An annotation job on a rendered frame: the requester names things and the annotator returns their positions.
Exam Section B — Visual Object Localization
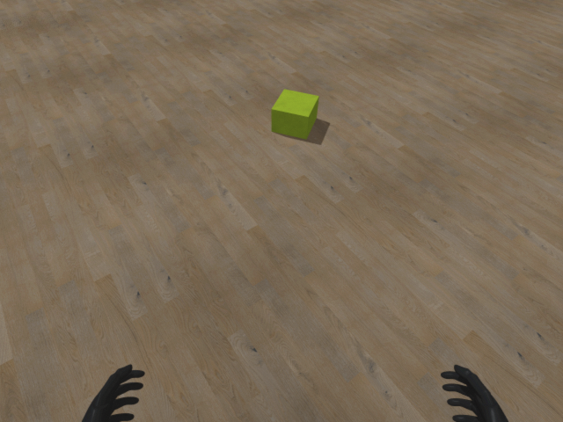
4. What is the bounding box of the robot right hand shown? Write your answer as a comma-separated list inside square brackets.
[441, 365, 508, 422]

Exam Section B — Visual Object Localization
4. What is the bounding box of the robot left hand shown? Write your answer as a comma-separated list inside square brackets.
[82, 364, 145, 422]

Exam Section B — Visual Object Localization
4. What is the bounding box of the carton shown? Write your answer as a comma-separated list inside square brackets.
[272, 89, 319, 139]

